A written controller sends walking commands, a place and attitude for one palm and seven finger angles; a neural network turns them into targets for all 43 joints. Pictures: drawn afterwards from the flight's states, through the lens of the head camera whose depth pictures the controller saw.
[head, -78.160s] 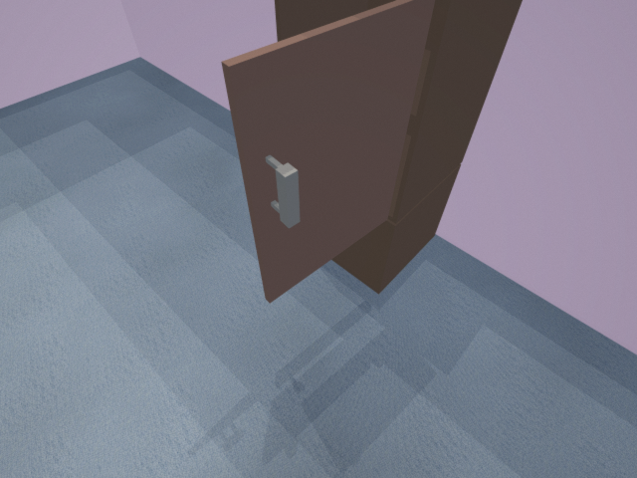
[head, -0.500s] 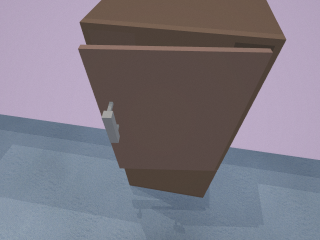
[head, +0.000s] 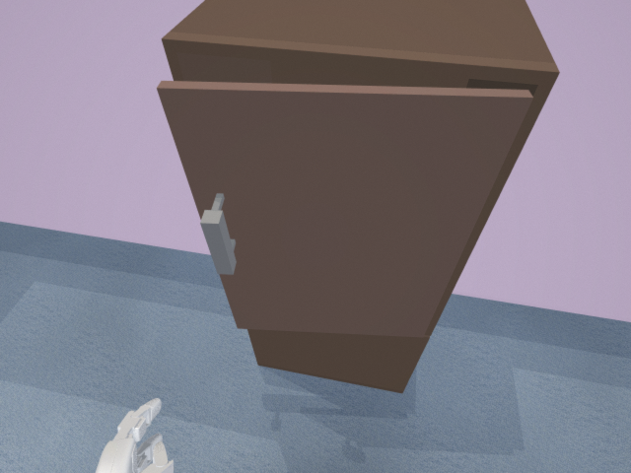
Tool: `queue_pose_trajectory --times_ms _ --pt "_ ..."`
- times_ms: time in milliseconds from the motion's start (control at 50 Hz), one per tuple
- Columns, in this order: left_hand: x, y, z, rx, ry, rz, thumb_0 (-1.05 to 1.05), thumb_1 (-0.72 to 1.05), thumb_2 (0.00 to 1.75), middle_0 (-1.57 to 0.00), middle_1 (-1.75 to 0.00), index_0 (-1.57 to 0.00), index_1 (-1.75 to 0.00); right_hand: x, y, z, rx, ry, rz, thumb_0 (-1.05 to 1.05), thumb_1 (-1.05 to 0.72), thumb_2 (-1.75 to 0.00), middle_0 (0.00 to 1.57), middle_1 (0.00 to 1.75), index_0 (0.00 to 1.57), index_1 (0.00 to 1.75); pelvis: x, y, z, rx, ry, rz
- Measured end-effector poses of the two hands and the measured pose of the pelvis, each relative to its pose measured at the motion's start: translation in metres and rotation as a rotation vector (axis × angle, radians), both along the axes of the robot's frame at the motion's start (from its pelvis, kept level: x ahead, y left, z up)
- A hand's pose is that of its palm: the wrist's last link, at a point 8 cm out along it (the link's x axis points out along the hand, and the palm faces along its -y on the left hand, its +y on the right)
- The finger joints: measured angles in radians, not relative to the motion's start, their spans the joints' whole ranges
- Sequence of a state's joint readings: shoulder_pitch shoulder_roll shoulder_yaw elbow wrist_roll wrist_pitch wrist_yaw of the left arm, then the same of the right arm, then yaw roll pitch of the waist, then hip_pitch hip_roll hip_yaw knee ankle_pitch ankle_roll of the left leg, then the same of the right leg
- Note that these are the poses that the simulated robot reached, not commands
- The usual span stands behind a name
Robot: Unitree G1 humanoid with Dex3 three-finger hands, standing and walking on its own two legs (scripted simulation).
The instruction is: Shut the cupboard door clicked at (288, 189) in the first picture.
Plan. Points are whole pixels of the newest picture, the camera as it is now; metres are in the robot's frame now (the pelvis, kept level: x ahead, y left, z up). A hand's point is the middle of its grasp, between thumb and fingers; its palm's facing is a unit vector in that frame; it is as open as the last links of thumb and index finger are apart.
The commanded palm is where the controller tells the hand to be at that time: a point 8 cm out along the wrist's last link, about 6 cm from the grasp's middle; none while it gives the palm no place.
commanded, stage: raise the hand and make a fist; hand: left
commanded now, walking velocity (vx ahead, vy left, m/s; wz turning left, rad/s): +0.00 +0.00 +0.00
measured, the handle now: (222, 233) +0.45 +0.17 +0.03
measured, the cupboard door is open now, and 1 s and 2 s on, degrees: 8 8 8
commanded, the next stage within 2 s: bring the fist close to the handle in 1.80 s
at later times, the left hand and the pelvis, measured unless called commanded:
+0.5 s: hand (165, 464) +0.14 +0.18 -0.02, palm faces -0.03 -1.00 -0.04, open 5.2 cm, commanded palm +0.12 +0.24 -0.02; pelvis -0.07 -0.01 -0.09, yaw +3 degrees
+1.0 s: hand (137, 429) +0.17 +0.21 +0.01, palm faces -0.01 -1.00 -0.03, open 3.2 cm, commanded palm +0.15 +0.27 +0.01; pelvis -0.04 +0.03 -0.06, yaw +2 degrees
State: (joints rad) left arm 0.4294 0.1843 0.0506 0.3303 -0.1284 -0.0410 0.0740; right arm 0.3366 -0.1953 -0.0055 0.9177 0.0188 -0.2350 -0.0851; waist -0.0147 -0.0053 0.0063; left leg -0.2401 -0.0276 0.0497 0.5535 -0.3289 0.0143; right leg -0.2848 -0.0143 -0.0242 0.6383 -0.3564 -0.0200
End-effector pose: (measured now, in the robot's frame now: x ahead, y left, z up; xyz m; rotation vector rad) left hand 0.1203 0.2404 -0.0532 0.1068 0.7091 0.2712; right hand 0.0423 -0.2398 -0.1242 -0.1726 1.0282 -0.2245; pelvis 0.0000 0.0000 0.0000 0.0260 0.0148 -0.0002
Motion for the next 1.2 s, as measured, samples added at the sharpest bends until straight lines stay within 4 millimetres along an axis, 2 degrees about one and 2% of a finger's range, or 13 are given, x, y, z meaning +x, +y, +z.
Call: queue_pose_trajectory --times_ms 60,120,180,260,300,380,440,520,640,720,880,1040,1200 --pt "0.043 -0.004 0.044 -0.002 -0.366 -0.041 0.01 0.91 0.90 -0.23 -0.34 -0.23 -0.34 0.031 -0.011 0.005 -0.011 -0.177 0.056 0.01 -0.91 -0.89 0.20 0.30 0.20 0.30 -0.012 -0.003 -0.011 -0.002 0.054 0.023" --pt "0.054 -0.011 0.060 -0.040 -0.638 -0.141 0.01 0.91 0.90 -0.26 -0.37 -0.26 -0.38 0.062 -0.022 0.011 -0.032 -0.321 0.110 0.01 -0.91 -0.89 0.20 0.30 0.20 0.30 -0.027 -0.009 -0.029 0.006 0.122 0.015" --pt "0.038 -0.020 0.046 -0.070 -0.754 -0.281 0.00 0.91 0.90 -0.30 -0.42 -0.30 -0.42 0.089 -0.030 0.015 -0.062 -0.442 0.166 0.01 -0.91 -0.89 0.20 0.30 0.20 0.30 -0.043 -0.014 -0.052 0.008 0.166 0.012" --pt "0.002 -0.017 0.008 -0.129 -0.659 -0.293 0.00 0.90 0.90 -0.38 -0.49 -0.38 -0.50 0.115 -0.030 0.018 -0.092 -0.551 0.218 0.01 -0.91 -0.89 0.20 0.30 0.20 0.30 -0.057 -0.016 -0.076 -0.002 0.188 0.022" --pt "-0.014 -0.010 -0.001 -0.122 -0.625 -0.248 0.01 0.90 0.90 -0.41 -0.53 -0.41 -0.54 0.122 -0.024 0.017 -0.097 -0.579 0.242 0.01 -0.91 -0.89 0.20 0.30 0.20 0.30 -0.062 -0.016 -0.083 -0.015 0.192 0.029" --pt "-0.024 -0.001 0.011 -0.062 -0.683 -0.213 0.02 0.90 0.90 -0.48 -0.61 -0.48 -0.61 0.121 -0.004 0.006 -0.082 -0.571 0.286 0.01 -0.91 -0.89 0.20 0.30 0.20 0.30 -0.067 -0.015 -0.090 -0.044 0.193 0.045" --pt "-0.013 -0.001 0.026 -0.052 -0.742 -0.260 0.02 0.90 0.90 -0.54 -0.67 -0.54 -0.67 0.111 0.012 -0.007 -0.049 -0.522 0.300 0.01 -0.91 -0.89 0.20 0.30 0.20 0.30 -0.068 -0.013 -0.091 -0.062 0.196 0.053" --pt "0.009 -0.003 0.031 -0.091 -0.701 -0.328 0.02 0.90 0.90 -0.61 -0.75 -0.61 -0.75 0.087 0.028 -0.020 0.001 -0.436 0.266 0.01 -0.91 -0.89 0.21 0.30 0.20 0.30 -0.067 -0.007 -0.086 -0.072 0.201 0.051" --pt "0.024 0.010 0.035 -0.111 -0.614 -0.291 0.02 0.90 0.90 -0.72 -0.87 -0.72 -0.87 0.055 0.034 -0.022 0.016 -0.333 0.184 0.01 -0.90 -0.89 0.21 0.30 0.20 0.30 -0.058 0.006 -0.072 -0.067 0.204 0.032" --pt "0.023 0.021 0.044 -0.084 -0.642 -0.268 0.02 0.90 0.90 -0.79 -0.95 -0.79 -0.95 0.048 0.030 -0.019 -0.015 -0.299 0.178 0.01 -0.90 -0.89 0.21 0.30 0.20 0.30 -0.051 0.014 -0.068 -0.068 0.207 0.030" --pt "0.025 0.024 0.049 -0.095 -0.657 -0.295 0.02 0.90 0.90 -0.94 -1.11 -0.94 -1.11 0.072 0.029 -0.005 -0.073 -0.332 0.209 0.01 -0.90 -0.89 0.21 0.30 0.20 0.30 -0.044 0.027 -0.067 -0.077 0.205 0.034" --pt "0.032 0.030 0.066 -0.075 -0.681 -0.283 0.02 0.90 0.90 -1.08 -1.27 -1.08 -1.27 0.106 0.049 0.016 -0.048 -0.416 0.249 0.01 -0.91 -0.89 0.20 0.30 0.20 0.30 -0.037 0.032 -0.059 -0.082 0.190 0.038" --pt "0.038 0.032 0.076 -0.068 -0.665 -0.288 0.02 0.90 0.90 -1.22 -1.42 -1.22 -1.42 0.115 0.062 0.021 -0.002 -0.424 0.278 0.01 -0.91 -0.89 0.21 0.30 0.20 0.30 -0.032 0.029 -0.052 -0.082 0.173 0.043"
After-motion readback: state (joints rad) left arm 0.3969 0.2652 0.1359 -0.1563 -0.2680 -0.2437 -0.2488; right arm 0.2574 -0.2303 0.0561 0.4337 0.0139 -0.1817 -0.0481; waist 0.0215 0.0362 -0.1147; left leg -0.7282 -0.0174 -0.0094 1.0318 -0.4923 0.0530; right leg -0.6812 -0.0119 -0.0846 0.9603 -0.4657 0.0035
